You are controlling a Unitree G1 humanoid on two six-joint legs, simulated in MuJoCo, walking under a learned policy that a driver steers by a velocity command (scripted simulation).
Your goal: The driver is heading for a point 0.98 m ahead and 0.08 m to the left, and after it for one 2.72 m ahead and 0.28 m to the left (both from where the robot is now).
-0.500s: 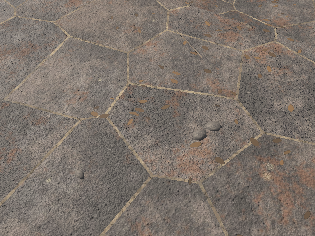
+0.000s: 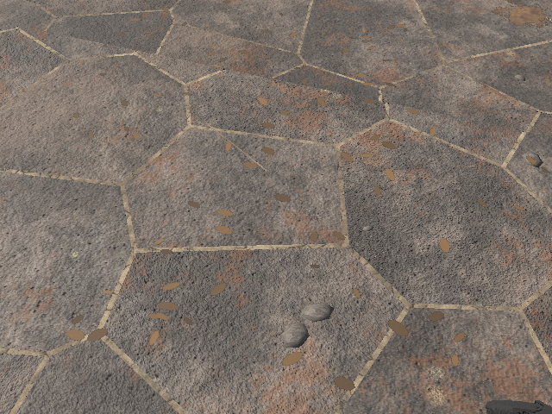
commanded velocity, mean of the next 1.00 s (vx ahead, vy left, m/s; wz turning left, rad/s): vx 0.50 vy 0.00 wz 0.09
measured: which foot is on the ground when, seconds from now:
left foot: down 0.00-0.40, up 0.42-0.90, down 0.92-1.00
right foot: up 0.00-0.38, down 0.40-0.94, up 0.96-1.00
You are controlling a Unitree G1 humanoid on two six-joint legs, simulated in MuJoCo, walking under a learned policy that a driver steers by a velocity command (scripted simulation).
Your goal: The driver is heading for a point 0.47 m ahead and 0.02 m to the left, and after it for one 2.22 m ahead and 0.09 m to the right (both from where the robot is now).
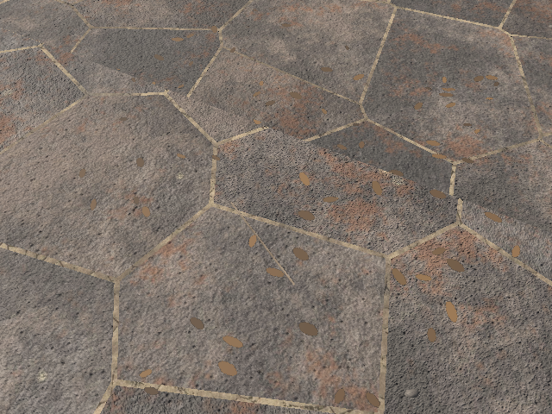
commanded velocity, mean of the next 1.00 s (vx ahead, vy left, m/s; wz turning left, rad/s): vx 0.31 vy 0.00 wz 0.10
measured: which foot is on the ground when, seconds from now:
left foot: down 0.00-0.42, up 0.44-0.84, down 0.86-1.00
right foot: up 0.00-0.40, down 0.42-0.86, up 0.88-1.00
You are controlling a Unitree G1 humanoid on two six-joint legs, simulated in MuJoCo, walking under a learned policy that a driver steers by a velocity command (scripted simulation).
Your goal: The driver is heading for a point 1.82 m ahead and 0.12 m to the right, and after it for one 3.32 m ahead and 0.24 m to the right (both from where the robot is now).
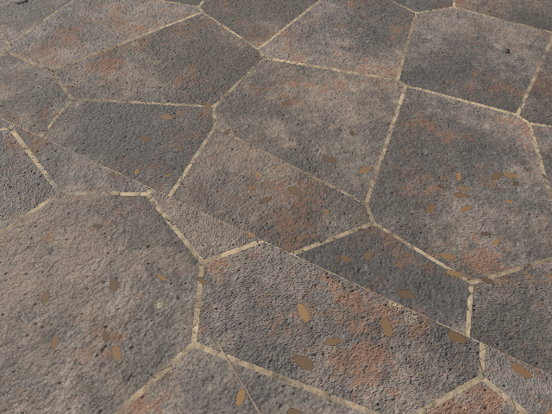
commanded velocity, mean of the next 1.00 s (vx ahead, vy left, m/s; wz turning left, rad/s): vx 0.01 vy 0.00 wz -0.19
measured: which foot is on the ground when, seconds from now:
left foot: down 0.00-0.26, up 0.28-0.68, down 0.70-0.94, up 0.96-1.00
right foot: up 0.00-0.24, down 0.26-1.00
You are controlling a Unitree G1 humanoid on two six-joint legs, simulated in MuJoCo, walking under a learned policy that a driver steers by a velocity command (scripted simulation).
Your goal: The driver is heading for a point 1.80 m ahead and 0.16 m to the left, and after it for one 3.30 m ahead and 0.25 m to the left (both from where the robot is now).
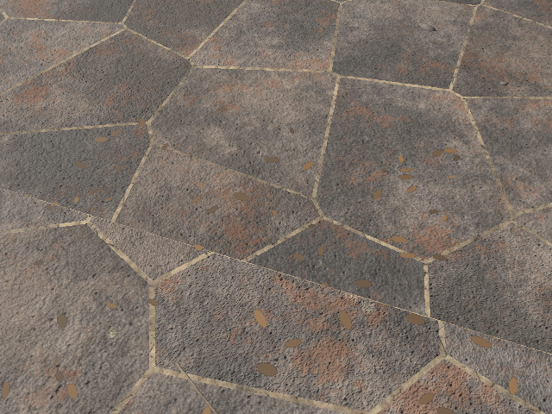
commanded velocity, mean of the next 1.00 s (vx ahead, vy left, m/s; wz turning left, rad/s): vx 0.31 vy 0.00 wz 0.20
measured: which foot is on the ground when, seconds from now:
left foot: up 0.00-0.22, down 0.24-0.74, up 0.76-1.00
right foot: down 0.00-0.22, up 0.24-0.72, down 0.74-1.00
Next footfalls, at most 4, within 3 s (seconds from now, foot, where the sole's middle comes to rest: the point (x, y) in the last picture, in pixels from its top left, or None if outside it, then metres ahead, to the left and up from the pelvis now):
0.24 left None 0.02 0.15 -0.77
0.74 right None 0.37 0.03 -0.77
1.18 left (171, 364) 0.59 0.29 -0.77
1.64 right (282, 328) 0.69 0.02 -0.77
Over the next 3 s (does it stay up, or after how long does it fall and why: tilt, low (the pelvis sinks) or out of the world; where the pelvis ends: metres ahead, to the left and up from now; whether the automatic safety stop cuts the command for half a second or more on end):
stays up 1.00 0.29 -0.11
